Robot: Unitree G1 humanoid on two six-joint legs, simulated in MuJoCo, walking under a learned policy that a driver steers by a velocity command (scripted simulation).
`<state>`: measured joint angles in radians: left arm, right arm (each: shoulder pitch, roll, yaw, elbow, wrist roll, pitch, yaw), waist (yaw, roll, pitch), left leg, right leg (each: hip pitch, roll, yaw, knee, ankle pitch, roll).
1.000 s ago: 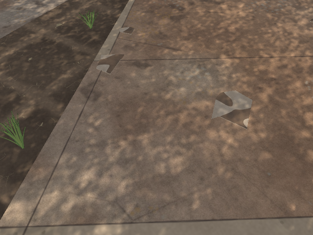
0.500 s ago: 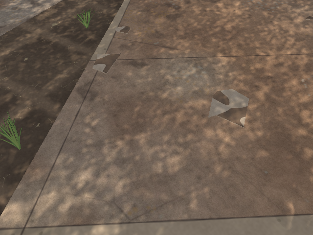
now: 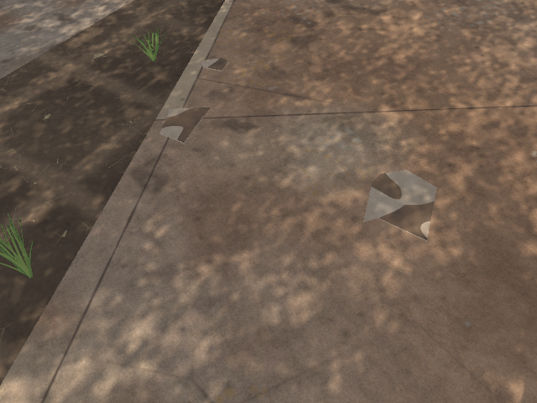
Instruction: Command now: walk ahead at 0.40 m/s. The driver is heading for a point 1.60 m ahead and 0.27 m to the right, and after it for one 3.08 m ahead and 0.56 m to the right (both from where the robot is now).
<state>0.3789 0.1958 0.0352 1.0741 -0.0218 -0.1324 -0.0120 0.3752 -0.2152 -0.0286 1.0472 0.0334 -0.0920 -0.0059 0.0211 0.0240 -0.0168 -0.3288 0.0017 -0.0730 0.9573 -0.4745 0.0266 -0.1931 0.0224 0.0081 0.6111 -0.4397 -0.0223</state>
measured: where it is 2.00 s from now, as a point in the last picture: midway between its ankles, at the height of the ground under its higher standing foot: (352, 231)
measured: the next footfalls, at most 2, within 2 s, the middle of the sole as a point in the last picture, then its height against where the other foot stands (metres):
left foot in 0.30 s outside the picture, level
right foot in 0.90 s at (341, 358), level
